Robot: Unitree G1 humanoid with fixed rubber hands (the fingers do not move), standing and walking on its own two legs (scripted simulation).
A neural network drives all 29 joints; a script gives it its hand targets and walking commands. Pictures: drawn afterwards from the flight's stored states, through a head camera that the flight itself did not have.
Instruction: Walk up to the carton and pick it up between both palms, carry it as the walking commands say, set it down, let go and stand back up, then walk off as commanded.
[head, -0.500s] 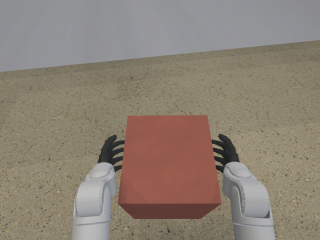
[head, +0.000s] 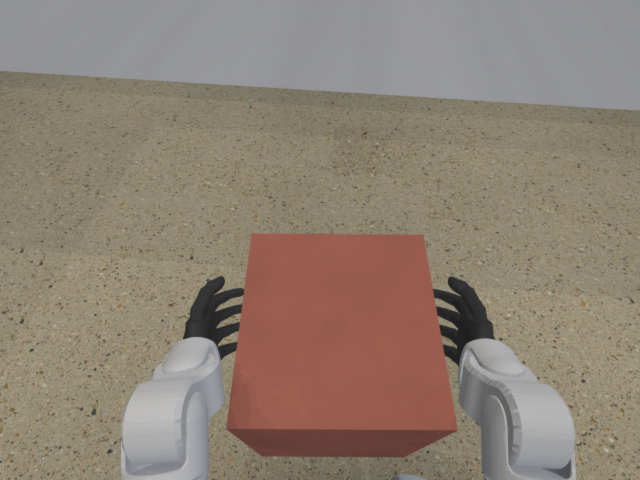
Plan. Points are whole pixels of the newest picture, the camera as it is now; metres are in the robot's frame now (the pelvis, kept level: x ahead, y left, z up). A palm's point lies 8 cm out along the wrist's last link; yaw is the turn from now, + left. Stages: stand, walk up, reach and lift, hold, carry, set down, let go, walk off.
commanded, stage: carry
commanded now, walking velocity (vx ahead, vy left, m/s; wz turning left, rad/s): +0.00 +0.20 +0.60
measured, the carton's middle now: (334, 355) +0.27 +0.00 +0.00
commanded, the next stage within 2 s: none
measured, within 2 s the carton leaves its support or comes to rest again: neither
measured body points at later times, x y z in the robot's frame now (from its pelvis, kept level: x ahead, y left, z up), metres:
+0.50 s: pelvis -0.06 +0.07 +0.01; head -0.06 +0.05 +0.46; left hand +0.14 +0.29 +0.10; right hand +0.23 +0.01 +0.10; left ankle -0.07 +0.25 -0.67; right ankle -0.04 -0.09 -0.73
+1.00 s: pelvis -0.16 +0.20 +0.00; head -0.15 +0.18 +0.45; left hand -0.01 +0.46 +0.08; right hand +0.14 +0.20 +0.07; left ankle -0.15 +0.27 -0.68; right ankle -0.09 +0.11 -0.73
